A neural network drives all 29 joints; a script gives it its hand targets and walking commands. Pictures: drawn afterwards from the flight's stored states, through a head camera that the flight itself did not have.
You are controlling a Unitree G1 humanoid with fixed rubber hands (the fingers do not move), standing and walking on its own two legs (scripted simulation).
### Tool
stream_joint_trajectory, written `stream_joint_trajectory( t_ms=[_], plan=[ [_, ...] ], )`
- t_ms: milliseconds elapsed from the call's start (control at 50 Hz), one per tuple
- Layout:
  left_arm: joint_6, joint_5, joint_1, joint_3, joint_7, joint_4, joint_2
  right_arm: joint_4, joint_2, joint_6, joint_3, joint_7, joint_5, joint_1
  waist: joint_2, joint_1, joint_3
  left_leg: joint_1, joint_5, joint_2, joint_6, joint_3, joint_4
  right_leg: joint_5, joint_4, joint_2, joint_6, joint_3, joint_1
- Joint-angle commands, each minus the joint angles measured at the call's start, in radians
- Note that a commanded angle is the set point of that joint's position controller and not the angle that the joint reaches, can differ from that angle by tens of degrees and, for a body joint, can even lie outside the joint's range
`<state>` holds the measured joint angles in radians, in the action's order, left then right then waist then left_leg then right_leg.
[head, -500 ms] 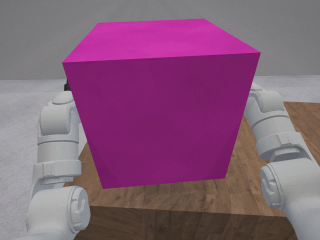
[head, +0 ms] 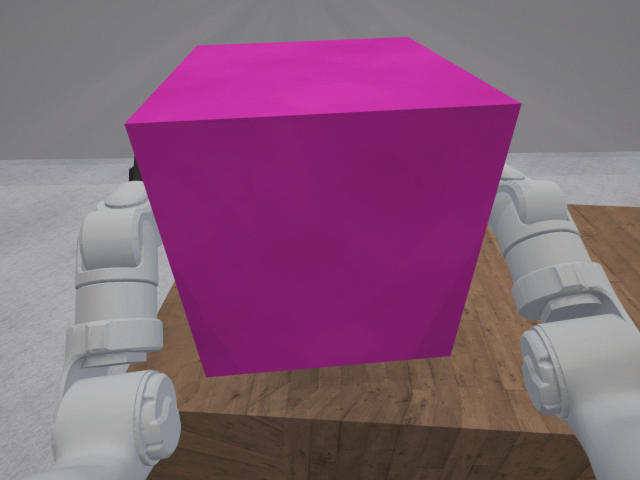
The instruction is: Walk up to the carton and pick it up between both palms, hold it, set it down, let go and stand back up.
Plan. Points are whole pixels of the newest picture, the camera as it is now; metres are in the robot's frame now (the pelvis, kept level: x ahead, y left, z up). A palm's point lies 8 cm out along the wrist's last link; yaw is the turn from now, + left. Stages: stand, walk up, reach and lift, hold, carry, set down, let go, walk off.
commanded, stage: hold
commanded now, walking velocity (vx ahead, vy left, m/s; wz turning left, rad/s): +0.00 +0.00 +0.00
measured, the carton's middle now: (316, 191) +0.40 +0.00 +0.25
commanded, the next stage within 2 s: none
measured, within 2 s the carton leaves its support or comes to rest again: neither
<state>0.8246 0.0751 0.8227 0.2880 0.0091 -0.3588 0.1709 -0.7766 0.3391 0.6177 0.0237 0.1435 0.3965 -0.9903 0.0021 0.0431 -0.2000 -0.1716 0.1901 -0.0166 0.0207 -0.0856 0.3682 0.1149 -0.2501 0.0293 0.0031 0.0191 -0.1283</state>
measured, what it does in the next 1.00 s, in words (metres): stands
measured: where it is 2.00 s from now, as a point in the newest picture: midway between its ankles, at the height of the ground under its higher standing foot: outside the picture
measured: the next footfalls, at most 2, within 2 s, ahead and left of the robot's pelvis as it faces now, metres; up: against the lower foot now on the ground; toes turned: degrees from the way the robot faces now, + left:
none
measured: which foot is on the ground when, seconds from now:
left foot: down 0.00-1.00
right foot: down 0.00-1.00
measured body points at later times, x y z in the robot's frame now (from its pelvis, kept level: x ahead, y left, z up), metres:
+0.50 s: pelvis +0.00 +0.00 +0.00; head -0.08 +0.01 +0.44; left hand +0.38 +0.19 +0.27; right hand +0.39 -0.19 +0.28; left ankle +0.01 +0.13 -0.75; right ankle +0.01 -0.12 -0.75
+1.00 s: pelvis +0.00 +0.00 +0.00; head -0.08 +0.01 +0.44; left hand +0.38 +0.19 +0.27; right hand +0.39 -0.19 +0.27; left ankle +0.01 +0.13 -0.75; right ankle +0.01 -0.12 -0.75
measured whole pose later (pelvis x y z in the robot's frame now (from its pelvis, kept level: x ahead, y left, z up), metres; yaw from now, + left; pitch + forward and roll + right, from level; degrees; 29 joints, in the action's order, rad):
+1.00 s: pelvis +0.00 +0.00 +0.00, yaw +0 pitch +0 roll -1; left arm 0.82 0.07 0.82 0.29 0.01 -0.36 0.17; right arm -0.77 0.34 0.62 0.03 0.14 0.40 -0.98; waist 0.01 0.04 -0.20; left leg -0.17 0.19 -0.02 0.02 -0.09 0.37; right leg 0.12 -0.25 0.03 0.00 0.03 -0.13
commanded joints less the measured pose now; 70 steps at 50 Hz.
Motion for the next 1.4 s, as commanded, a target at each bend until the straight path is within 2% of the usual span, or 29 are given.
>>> stream_joint_trajectory(
  t_ms=[0,1000,1380],
  plan=[
    [-0.080,-0.177,0.841,-0.392,0.136,0.193,-0.561,0.380,-0.710,-0.019,0.192,-0.139,0.182,-0.832,0.028,0.006,-0.343,0.024,-0.229,0.056,0.022,0.029,-0.042,-0.200,-0.010,0.041,0.010,0.013,0.200],
    [-0.084,-0.178,0.839,-0.391,0.135,0.183,-0.562,0.384,-0.713,-0.020,0.194,-0.136,0.184,-0.837,0.016,0.005,-0.337,0.027,-0.220,0.056,0.017,0.028,-0.042,-0.199,-0.006,0.040,0.012,0.015,0.192],
    [-0.085,-0.178,0.845,-0.395,0.133,0.184,-0.566,0.371,-0.705,-0.019,0.188,-0.139,0.183,-0.834,0.032,0.008,-0.339,0.027,-0.221,0.054,0.023,0.026,-0.043,-0.193,-0.007,0.041,0.008,0.014,0.188]
  ],
)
